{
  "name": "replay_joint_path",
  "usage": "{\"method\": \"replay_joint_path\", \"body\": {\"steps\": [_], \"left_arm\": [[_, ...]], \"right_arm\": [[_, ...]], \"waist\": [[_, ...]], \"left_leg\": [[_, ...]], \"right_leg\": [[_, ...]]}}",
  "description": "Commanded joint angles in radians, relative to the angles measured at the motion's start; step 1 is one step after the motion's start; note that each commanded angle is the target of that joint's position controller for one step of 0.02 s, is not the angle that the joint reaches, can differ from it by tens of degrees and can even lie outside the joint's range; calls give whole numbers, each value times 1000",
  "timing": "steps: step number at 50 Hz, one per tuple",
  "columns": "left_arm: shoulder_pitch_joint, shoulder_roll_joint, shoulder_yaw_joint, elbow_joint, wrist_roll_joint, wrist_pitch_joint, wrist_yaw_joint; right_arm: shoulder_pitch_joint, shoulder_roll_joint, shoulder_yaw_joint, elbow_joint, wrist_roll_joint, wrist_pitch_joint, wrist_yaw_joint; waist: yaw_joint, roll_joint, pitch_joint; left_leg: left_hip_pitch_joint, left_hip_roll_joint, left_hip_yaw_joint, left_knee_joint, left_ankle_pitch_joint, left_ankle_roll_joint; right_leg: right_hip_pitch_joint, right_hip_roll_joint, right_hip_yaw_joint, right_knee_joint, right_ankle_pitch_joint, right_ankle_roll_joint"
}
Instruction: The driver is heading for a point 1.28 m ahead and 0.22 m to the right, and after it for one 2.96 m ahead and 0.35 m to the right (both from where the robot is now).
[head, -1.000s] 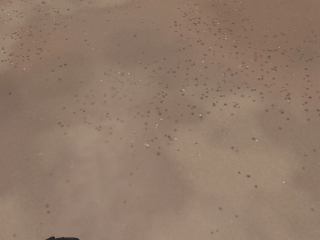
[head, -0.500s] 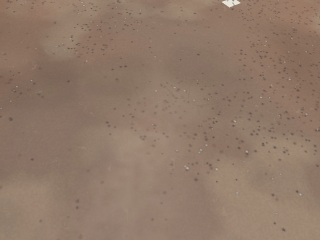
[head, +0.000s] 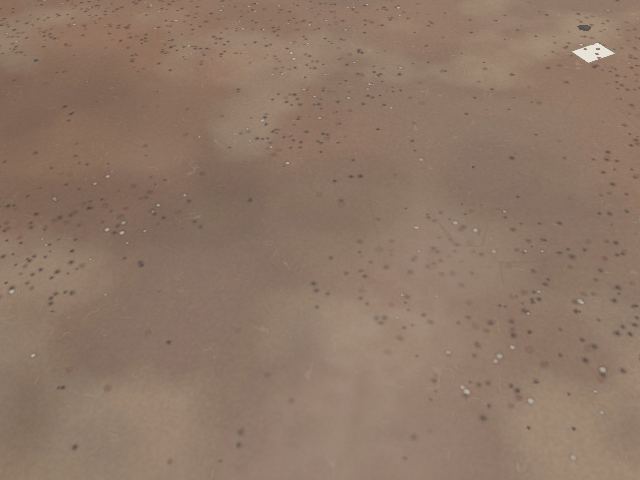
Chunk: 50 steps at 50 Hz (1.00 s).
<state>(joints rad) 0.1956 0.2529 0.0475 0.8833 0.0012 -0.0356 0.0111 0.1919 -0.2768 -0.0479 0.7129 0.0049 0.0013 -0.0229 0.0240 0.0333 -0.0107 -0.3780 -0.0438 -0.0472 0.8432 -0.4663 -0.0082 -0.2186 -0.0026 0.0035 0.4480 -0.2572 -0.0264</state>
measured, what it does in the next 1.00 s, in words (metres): walks ahead, turning right: left foot, then right foot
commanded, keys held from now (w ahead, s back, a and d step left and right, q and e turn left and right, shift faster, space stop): w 0.28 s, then w+e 0.02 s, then e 0.36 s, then w+e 0.28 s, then w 0.06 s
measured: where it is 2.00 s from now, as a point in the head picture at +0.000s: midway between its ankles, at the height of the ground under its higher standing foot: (415, 359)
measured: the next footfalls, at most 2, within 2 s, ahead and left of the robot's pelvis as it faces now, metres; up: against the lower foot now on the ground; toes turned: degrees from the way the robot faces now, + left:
left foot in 0.26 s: +0.13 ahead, +0.15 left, +0.00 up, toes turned +1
right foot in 0.70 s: +0.33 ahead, -0.08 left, +0.00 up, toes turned -11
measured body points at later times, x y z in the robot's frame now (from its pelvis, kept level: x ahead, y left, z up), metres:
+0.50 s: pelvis +0.14 +0.06 +0.01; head +0.16 +0.07 +0.45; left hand +0.28 +0.32 -0.12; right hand +0.18 -0.22 -0.11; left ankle +0.09 +0.15 -0.74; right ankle +0.21 -0.10 -0.67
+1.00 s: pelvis +0.29 +0.02 +0.00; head +0.32 +0.00 +0.45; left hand +0.49 +0.26 -0.10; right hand +0.39 -0.29 -0.09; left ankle +0.44 +0.16 -0.70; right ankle +0.29 -0.07 -0.74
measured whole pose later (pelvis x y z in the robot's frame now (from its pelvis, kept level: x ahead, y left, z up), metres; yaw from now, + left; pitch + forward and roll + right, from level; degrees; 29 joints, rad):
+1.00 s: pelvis +0.29 +0.02 +0.00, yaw -20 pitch +3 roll +0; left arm 0.26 0.28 0.07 0.68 -0.01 -0.02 0.01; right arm 0.13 -0.29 -0.05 0.68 -0.01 -0.08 -0.01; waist 0.05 0.02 0.00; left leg -0.57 0.06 -0.09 0.75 -0.21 -0.05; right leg -0.30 0.10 0.12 0.42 -0.16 -0.08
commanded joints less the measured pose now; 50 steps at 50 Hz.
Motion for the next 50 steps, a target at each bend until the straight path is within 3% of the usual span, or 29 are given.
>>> {"method": "replay_joint_path", "body": {"steps": [1, 3, 5, 7, 9, 11, 12, 13, 14, 15, 16, 17, 19, 21, 23, 26, 30, 33, 34, 35, 36, 37, 38, 39, 40, 41, 43, 47, 50], "left_arm": [[32, 178, 42, -36, -20, -25, 17], [46, 167, 41, -33, -21, -28, 17], [48, 180, 44, -34, -19, -29, 15], [67, 207, 52, -32, -23, -29, 4], [68, 220, 55, -31, -35, -25, -6], [66, 198, 46, -30, -38, -23, -13], [60, 159, 32, -30, -27, -25, -17], [34, 83, 7, -46, -10, -32, -24], [23, 37, -7, -107, -14, -57, -20], [-6, 137, 18, -109, -38, -68, -17], [-2, 169, 30, -103, -52, -69, -22], [18, 160, 30, -81, -46, -64, -23], [38, 136, 35, -59, -25, -45, -21], [60, 95, 30, -52, -23, -25, -22], [17, 77, 26, -85, -17, -11, -21], [-81, 46, 12, -145, -4, -4, -36], [-125, 81, 26, -208, -8, 6, -68], [-40, 126, 52, -216, -7, 6, -80], [35, 158, 72, -202, -8, 4, -70], [114, 233, 99, -203, -11, 10, -45], [126, 326, 113, -221, -14, 13, -26], [192, 276, 96, -231, -14, 5, -33], [146, 225, 84, -234, -21, -4, -33], [83, 186, 72, -241, -34, -6, -29], [21, 165, 62, -257, -30, -6, -26], [-18, 155, 57, -271, -16, -7, -23], [-39, 166, 61, -288, -3, -9, -12], [2, 200, 76, -285, -13, -5, 6], [44, 198, 73, -272, -17, -3, 1]], "right_arm": [[-63, -113, -45, -81, 8, -40, 8], [-93, -65, -32, -81, 6, -64, 16], [-109, -30, -20, -81, 8, -78, 24], [-111, -41, -21, -80, 14, -80, 28], [-76, -61, -26, -72, 22, -78, 29], [17, -80, -38, -38, 22, -73, 26], [105, -101, -50, -14, 29, -71, 17], [228, -157, -68, 3, 23, -71, 6], [307, -297, -98, 8, 4, -69, 11], [296, -220, -79, 9, -7, -85, 20], [228, -155, -55, -3, -10, -96, 24], [167, -116, -42, -15, -11, -102, 28], [91, -93, -33, -20, -12, -103, 29], [84, -99, -38, -15, -27, -104, 21], [70, -109, -43, -12, -29, -97, 5], [63, -134, -50, -3, -17, -77, -18], [67, -160, -62, 8, 6, -52, -29], [25, -176, -72, -7, 22, -34, -37], [35, -164, -68, -7, 23, -31, -35], [81, -146, -59, -12, -1, -37, -29], [158, -39, -23, -53, -53, -50, -13], [115, -86, -25, -64, -15, -75, 13], [35, -131, -35, -85, 25, -88, 27], [-8, -143, -37, -92, 19, -95, 27], [-30, -150, -42, -89, -4, -94, 19], [-27, -154, -47, -92, -17, -89, 14], [-5, -123, -42, -87, -24, -85, 11], [-56, -72, -20, -96, -20, -87, 9], [-96, -72, -14, -102, -6, -96, 19]], "waist": [[21, -180, 70], [37, -171, 55], [41, -182, 35], [44, -193, 31], [20, -181, 33], [-31, -155, 20], [-75, -140, -5], [-131, -9, -54], [-133, 286, -94], [-137, 186, -38], [-98, 146, 44], [-69, 106, 62], [-30, 78, 70], [-14, 72, 32], [-11, 60, 37], [-40, 69, 33], [-48, 68, 9], [2, 63, -39], [38, 20, -94], [66, -93, -166], [-13, -304, -260], [60, -239, -393], [68, -169, -253], [43, -93, -144], [11, -61, -77], [-19, -77, -43], [-37, -102, -39], [-6, -130, -42], [29, -148, -56]], "left_leg": [[-318, 84, -14, 126, 46, -9], [-261, 83, 37, 29, 115, -12], [-144, 74, 70, -106, 151, -11], [-54, 61, 91, -204, 154, -8], [46, 54, 104, -303, 224, 7], [221, 35, 113, -372, 270, 29], [345, 49, 88, -390, 249, 47], [492, 198, -114, -470, 150, 96], [607, 429, -539, -617, -107, 244], [539, 461, -651, -667, -249, 297], [483, 428, -537, -666, -149, 266], [433, 373, -399, -666, 57, 234], [355, 307, -168, -655, 525, 178], [315, 275, -22, -634, 814, 167], [287, 264, 63, -635, 873, 169], [260, 252, 149, -619, 868, 162], [341, 303, 156, -532, 887, 161], [353, 296, 174, -328, 1031, 127], [321, 253, 205, -178, 991, 96], [153, 196, 218, 60, 716, 36], [-219, 13, 170, 411, -192, -28], [-339, -10, -56, 554, -220, -19], [-435, 37, -67, 545, -109, 0], [-440, 82, -55, 458, -13, 14], [-388, 111, -51, 362, 43, 12], [-313, 127, -54, 290, 85, 10], [-221, 117, -21, 195, 138, -5], [-146, 84, -1, -39, 256, -47], [-103, 76, 6, -163, 322, -57]], "right_leg": [[167, -281, 389, -312, -314, -184], [155, -231, 289, -313, -191, -166], [105, -199, 210, -301, -100, -161], [64, -206, 193, -288, -77, -173], [10, -226, 198, -263, -106, -174], [-79, -211, 186, -197, -132, -145], [-145, -184, 157, -116, -134, -114], [-259, -99, 56, 163, -118, -52], [-524, 10, -43, 487, -254, -6], [-622, -37, 58, 682, -300, -22], [-656, -73, 87, 731, -203, -43], [-616, -94, 85, 729, -120, -41], [-525, -104, 93, 670, -35, -16], [-453, -71, 76, 648, 29, 17], [-436, -57, 56, 533, 102, 46], [-354, -53, -3, 317, 227, 56], [-327, -39, -29, 215, 188, 25], [-205, 20, -78, 133, 110, -34], [-67, 60, -89, 54, 189, -69], [155, -39, 82, 33, 431, -137], [445, -290, 525, 59, 535, -347], [504, -351, 762, -99, 107, -432], [420, -314, 677, -161, -146, -377], [289, -271, 598, -193, -283, -315], [151, -238, 544, -214, -264, -277], [43, -201, 497, -237, -232, -261], [-59, -148, 415, -255, -140, -252], [-119, -101, 337, -229, -82, -236], [-99, -117, 339, -194, -93, -215]]}}
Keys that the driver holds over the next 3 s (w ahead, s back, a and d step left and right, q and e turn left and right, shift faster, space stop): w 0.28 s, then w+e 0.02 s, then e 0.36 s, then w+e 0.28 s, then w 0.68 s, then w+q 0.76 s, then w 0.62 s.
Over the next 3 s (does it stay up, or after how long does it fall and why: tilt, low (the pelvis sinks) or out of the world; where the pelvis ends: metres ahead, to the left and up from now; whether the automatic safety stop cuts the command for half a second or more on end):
stays up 1.31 -0.25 0.00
